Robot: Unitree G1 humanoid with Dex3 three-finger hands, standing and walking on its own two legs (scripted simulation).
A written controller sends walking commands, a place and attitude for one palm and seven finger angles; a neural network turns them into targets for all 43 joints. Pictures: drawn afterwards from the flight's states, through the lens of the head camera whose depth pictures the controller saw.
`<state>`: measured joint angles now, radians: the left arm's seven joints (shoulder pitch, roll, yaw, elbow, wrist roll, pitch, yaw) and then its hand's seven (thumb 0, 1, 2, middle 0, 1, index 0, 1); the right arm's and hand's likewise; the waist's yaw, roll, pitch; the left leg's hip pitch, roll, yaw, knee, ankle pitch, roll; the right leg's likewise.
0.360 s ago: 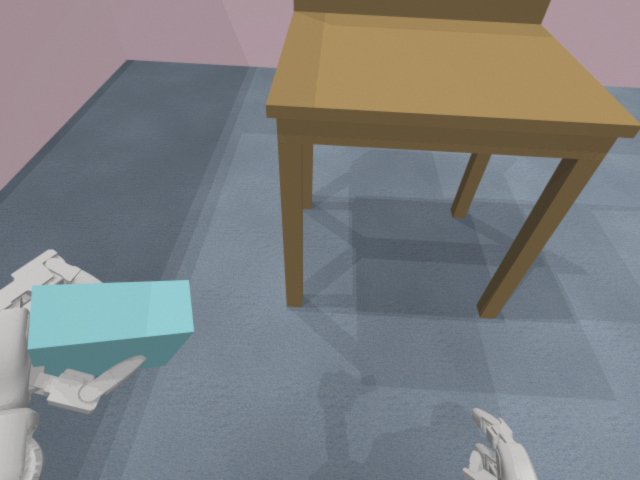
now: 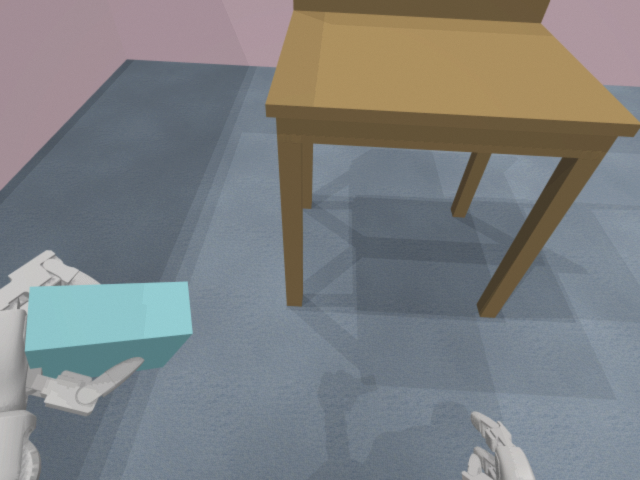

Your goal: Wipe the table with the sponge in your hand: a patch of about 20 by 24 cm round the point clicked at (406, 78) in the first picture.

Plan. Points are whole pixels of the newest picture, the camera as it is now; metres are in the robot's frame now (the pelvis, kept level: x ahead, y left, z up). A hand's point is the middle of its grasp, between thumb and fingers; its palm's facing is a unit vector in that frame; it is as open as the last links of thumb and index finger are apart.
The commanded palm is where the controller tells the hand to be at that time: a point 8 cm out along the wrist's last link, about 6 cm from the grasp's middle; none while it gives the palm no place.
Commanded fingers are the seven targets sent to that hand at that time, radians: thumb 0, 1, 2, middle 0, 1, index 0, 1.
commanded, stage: look at it before walking up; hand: left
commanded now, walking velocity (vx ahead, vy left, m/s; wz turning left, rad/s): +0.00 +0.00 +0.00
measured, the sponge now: (131, 332) +0.22 +0.21 +0.14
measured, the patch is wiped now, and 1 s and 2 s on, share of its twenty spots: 0.00 0.00 0.00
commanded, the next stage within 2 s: walk to a spot facing it in 0.04 s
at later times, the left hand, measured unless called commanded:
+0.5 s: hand (157, 293) +0.26 +0.19 +0.15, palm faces +0.32 -0.85 -0.42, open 9.5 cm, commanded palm +0.21 +0.23 +0.18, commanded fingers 0.00 0.10 1.30 -1.20 -1.60 -1.20 -1.60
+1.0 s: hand (238, 205) +0.39 +0.13 +0.16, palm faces +0.22 -0.88 -0.42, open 9.5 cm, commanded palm +0.34 +0.18 +0.18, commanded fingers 0.00 0.10 1.30 -1.20 -1.60 -1.20 -1.60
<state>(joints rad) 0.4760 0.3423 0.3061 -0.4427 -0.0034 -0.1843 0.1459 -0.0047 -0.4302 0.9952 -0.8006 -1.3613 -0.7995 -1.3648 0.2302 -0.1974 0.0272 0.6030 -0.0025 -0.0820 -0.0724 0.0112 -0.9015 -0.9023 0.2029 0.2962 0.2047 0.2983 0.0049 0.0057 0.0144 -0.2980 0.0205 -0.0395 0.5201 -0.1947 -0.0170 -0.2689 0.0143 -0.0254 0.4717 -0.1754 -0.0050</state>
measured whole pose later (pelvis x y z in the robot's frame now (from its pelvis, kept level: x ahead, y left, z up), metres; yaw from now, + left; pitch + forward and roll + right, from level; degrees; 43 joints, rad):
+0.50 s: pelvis +0.02 -0.03 -0.01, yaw -7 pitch -2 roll -1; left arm 0.44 0.35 0.33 -0.43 0.01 -0.17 0.14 0.00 -0.43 1.00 -0.80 -1.36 -0.80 -1.37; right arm 0.24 -0.17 0.03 0.59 -0.02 -0.10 -0.05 0.01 -0.90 -0.90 0.20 0.30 0.21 0.30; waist 0.02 0.03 0.00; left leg -0.32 0.13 0.05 0.69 -0.34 -0.04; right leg -0.30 0.04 -0.12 0.64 -0.37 -0.04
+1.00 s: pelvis +0.12 -0.06 -0.01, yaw -13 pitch -1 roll +3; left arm 0.47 0.39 0.36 -0.49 -0.02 -0.22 0.16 0.00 -0.43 1.00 -0.80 -1.36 -0.80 -1.37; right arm 0.21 -0.21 -0.01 0.59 0.00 -0.05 -0.07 0.01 -0.90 -0.90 0.20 0.30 0.20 0.30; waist 0.00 -0.06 0.04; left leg -0.32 0.05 0.19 0.59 -0.23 0.02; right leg -0.26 0.04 -0.01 0.87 -0.51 -0.04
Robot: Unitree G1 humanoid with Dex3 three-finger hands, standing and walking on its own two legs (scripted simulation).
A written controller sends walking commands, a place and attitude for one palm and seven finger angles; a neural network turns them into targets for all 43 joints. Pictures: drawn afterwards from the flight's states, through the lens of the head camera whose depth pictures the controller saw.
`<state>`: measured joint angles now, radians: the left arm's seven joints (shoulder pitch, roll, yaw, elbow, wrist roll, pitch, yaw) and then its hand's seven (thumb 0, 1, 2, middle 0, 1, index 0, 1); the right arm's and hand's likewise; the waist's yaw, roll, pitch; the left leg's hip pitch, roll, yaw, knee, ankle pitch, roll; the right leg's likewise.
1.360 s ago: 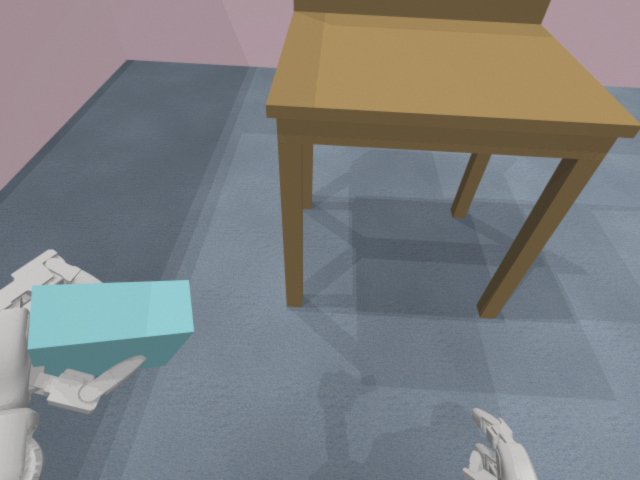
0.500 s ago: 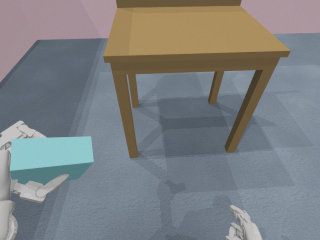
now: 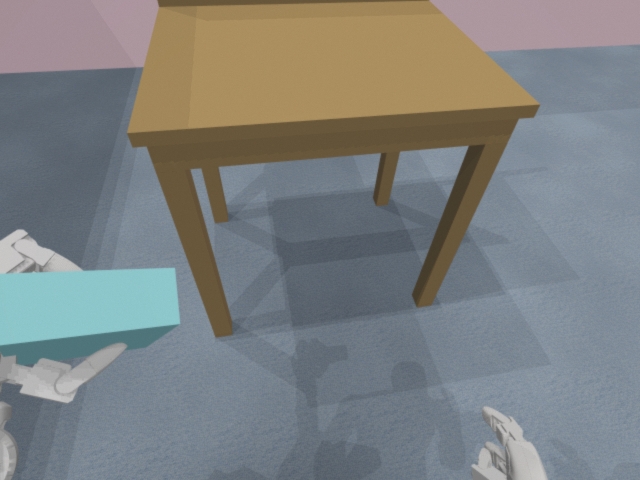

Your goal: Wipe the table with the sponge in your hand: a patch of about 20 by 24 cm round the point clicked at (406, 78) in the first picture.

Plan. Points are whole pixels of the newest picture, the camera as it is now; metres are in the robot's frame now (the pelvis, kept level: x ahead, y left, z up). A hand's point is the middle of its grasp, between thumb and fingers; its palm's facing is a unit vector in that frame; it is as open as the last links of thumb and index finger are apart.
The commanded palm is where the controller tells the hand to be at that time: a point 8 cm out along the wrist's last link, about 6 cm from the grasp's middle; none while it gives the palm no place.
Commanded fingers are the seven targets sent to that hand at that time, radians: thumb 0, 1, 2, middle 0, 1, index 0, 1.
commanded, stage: turn to face it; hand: left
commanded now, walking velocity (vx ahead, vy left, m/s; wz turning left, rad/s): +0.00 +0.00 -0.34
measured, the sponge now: (113, 316) +0.23 +0.21 +0.16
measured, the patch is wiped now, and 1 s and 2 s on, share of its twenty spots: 0.00 0.00 0.00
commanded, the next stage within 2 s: take the last steps up to it in 0.36 s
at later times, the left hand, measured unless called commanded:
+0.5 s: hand (212, 259) +0.28 +0.13 +0.18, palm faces +0.21 -0.84 -0.50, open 9.5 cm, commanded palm +0.23 +0.19 +0.19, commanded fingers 0.00 0.10 1.30 -1.20 -1.60 -1.20 -1.60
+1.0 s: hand (274, 242) +0.31 +0.07 +0.18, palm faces +0.20 -0.87 -0.45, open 9.5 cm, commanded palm +0.26 +0.14 +0.19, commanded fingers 0.00 0.10 1.30 -1.20 -1.60 -1.20 -1.60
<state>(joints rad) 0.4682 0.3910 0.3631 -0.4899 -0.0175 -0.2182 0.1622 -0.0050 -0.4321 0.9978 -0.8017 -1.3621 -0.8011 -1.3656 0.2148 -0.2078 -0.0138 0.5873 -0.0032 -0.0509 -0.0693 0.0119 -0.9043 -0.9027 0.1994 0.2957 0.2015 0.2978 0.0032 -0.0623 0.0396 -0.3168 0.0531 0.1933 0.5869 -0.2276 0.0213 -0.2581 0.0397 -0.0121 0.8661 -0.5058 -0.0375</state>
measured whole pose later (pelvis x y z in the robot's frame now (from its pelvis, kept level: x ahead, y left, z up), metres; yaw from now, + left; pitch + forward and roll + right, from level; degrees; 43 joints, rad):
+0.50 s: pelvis +0.03 -0.06 +0.01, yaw -7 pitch +0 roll +2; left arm 0.53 0.40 0.37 -0.58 -0.01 -0.20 0.15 0.00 -0.43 1.00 -0.80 -1.36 -0.80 -1.37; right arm 0.16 -0.23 -0.02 0.58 0.00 -0.04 -0.05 0.01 -0.90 -0.90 0.20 0.30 0.20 0.30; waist -0.03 -0.03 0.09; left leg -0.37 0.04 0.08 0.80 -0.43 -0.04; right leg -0.37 0.01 -0.09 0.58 -0.22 -0.09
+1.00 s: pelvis +0.06 -0.11 +0.01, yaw -9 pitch -1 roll +1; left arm 0.47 0.35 0.32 -0.48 0.00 -0.21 0.13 -0.01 -0.43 1.00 -0.80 -1.36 -0.80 -1.37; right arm 0.20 -0.18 0.01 0.64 0.00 -0.04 -0.05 0.01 -0.90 -0.90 0.20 0.30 0.21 0.30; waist -0.02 0.01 0.06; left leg -0.46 0.09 0.07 1.00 -0.38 -0.02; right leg -0.25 -0.01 -0.15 0.54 -0.29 -0.07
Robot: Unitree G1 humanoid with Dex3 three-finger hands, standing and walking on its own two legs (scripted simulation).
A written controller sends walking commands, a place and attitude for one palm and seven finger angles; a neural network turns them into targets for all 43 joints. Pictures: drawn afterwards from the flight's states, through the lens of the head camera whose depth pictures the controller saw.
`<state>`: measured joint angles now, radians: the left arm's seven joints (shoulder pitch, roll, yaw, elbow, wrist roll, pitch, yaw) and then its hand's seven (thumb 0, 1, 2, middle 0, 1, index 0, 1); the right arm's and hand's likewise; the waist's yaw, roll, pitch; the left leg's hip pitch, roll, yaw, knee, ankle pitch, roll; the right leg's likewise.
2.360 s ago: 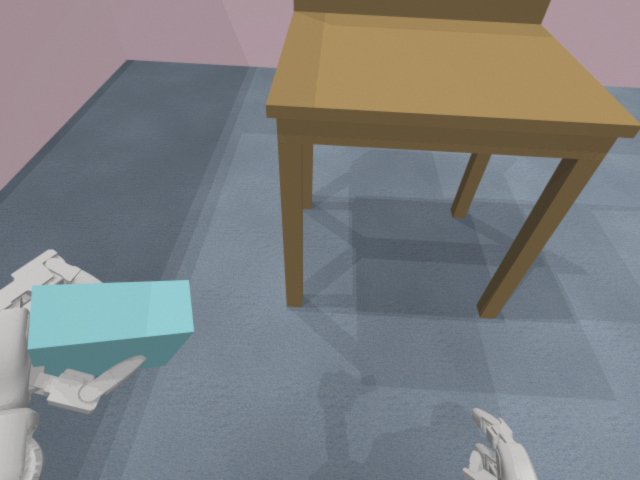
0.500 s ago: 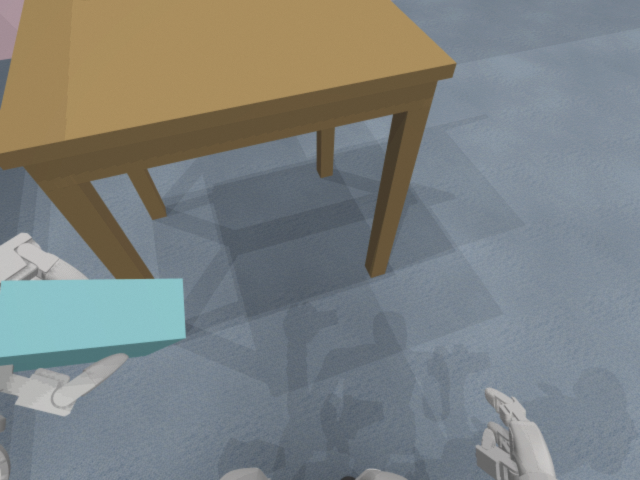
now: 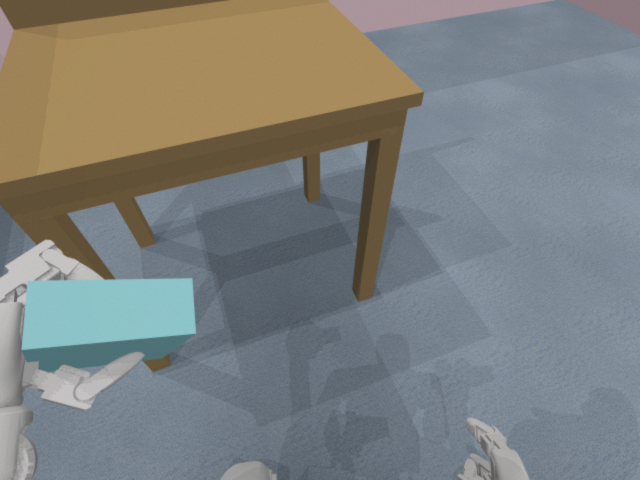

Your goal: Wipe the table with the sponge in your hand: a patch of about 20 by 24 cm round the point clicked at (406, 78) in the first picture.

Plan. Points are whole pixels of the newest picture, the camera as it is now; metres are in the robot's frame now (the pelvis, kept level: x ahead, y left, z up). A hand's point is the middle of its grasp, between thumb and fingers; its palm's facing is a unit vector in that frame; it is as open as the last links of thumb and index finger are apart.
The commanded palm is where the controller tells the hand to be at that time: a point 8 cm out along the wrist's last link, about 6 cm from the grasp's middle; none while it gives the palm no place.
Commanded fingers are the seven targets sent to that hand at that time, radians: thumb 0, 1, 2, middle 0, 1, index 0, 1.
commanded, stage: take the last steps up to it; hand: left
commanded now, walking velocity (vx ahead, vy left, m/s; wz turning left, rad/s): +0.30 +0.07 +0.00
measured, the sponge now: (132, 326) +0.23 +0.19 +0.14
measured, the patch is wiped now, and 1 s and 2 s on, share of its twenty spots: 0.00 0.00 0.00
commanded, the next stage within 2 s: come to a stop and stand still in 1.46 s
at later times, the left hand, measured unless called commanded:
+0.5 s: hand (134, 241) +0.31 +0.21 +0.17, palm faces +0.38 -0.78 -0.50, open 9.5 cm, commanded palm +0.26 +0.26 +0.18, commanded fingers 0.00 0.10 1.30 -1.20 -1.60 -1.20 -1.60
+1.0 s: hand (156, 159) +0.44 +0.22 +0.17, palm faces +0.38 -0.82 -0.43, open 9.5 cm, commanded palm +0.37 +0.26 +0.18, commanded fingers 0.00 0.10 1.30 -1.20 -1.60 -1.20 -1.60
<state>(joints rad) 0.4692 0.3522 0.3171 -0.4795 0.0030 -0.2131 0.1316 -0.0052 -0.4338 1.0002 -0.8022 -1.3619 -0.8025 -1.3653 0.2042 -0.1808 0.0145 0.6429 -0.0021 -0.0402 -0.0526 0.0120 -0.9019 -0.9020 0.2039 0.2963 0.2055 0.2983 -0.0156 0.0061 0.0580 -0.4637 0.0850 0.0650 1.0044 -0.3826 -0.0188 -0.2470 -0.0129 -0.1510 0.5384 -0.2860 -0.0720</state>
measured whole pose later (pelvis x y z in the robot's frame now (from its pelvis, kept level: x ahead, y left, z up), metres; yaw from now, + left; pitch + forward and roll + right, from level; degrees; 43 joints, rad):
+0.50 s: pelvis +0.10 -0.02 -0.01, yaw +0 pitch -1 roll +0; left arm 0.47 0.39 0.35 -0.50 0.00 -0.22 0.15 -0.01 -0.43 1.00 -0.80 -1.36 -0.80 -1.36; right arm 0.22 -0.16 0.01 0.61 0.00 -0.10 -0.06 0.01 -0.90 -0.90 0.20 0.30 0.21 0.30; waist 0.00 0.05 0.06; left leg -0.31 0.12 0.09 0.78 -0.42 -0.01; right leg -0.33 -0.05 -0.17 0.65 -0.30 -0.04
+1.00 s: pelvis +0.20 -0.01 +0.00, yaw -1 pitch +0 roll +1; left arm 0.43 0.40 0.38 -0.50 -0.01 -0.22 0.15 -0.01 -0.44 1.00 -0.80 -1.36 -0.80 -1.36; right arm 0.17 -0.15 -0.01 0.59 0.01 -0.10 -0.05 0.01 -0.90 -0.90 0.20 0.30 0.20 0.30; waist -0.02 -0.04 0.06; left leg -0.30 0.07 0.16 0.56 -0.25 0.01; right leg -0.45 -0.08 -0.09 1.07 -0.48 0.02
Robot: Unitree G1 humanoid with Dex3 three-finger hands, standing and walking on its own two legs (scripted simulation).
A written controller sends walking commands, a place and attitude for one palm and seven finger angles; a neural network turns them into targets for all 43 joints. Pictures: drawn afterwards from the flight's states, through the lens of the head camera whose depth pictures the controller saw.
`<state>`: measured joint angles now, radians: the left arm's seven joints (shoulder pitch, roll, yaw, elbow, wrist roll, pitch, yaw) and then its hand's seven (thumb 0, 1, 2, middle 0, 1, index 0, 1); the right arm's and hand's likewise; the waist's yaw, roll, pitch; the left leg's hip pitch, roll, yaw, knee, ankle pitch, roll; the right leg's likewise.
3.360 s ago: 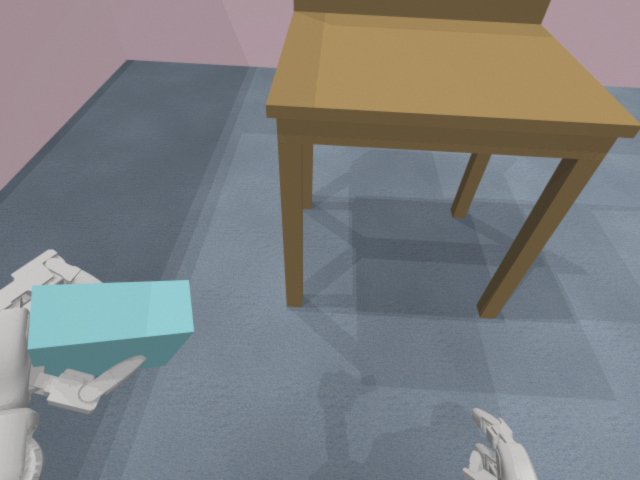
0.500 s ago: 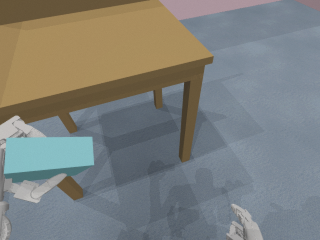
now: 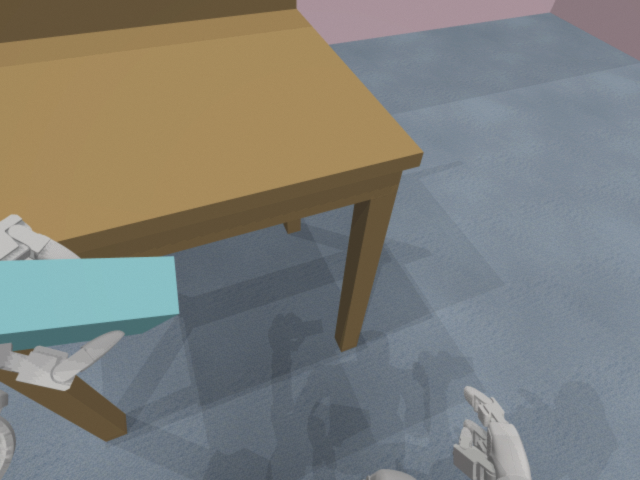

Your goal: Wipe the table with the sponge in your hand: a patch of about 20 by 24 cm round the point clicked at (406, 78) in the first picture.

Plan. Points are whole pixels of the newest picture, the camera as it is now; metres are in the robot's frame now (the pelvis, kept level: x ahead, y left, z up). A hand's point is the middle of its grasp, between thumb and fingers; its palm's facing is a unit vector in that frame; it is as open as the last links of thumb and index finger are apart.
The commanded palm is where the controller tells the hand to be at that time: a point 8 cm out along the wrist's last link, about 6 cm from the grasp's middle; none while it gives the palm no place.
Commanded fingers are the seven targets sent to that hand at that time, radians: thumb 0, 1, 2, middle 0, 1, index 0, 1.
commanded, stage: take the last steps up to it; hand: left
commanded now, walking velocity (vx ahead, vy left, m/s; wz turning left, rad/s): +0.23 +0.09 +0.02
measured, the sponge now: (110, 303) +0.24 +0.21 +0.16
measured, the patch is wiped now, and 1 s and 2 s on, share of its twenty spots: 0.00 0.00 0.00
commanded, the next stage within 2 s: come to a stop and stand still in 0.46 s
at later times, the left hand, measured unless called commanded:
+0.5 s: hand (116, 247) +0.29 +0.21 +0.18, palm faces +0.38 -0.79 -0.48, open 9.5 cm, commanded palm +0.24 +0.27 +0.19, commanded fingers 0.00 0.10 1.30 -1.20 -1.60 -1.20 -1.60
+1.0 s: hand (142, 244) +0.30 +0.20 +0.17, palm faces +0.41 -0.79 -0.45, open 9.5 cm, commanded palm +0.25 +0.24 +0.19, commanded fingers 0.00 0.10 1.30 -1.20 -1.60 -1.20 -1.60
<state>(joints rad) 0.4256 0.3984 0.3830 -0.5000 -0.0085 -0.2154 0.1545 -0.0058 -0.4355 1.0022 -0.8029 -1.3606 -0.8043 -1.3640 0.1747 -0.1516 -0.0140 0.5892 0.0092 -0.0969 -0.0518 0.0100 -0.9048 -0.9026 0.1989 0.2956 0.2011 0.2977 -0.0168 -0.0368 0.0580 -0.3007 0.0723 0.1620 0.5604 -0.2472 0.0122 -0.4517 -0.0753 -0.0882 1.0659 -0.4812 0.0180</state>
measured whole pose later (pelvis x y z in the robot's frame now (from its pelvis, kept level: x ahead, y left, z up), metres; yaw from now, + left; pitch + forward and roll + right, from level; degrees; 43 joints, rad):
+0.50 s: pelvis +0.09 -0.02 +0.01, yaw +2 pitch +0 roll +3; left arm 0.54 0.39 0.36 -0.57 0.00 -0.24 0.16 -0.01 -0.44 1.00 -0.80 -1.36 -0.81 -1.36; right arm 0.19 -0.25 -0.06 0.58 -0.01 -0.05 -0.06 0.01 -0.91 -0.90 0.20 0.30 0.20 0.30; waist -0.01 -0.05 0.10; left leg -0.38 0.06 0.14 0.63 -0.27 -0.01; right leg -0.22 -0.11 -0.18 0.55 -0.32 -0.02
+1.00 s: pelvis +0.09 -0.04 +0.01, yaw +2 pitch -1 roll +2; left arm 0.47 0.34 0.33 -0.49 -0.02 -0.15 0.15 -0.01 -0.44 1.00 -0.80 -1.36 -0.81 -1.36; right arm 0.18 -0.18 0.03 0.61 0.00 -0.06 -0.05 0.01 -0.90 -0.90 0.21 0.30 0.21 0.30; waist 0.01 0.01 0.07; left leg -0.38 0.02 0.04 0.86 -0.44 -0.04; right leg -0.28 -0.02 -0.11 0.55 -0.25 -0.08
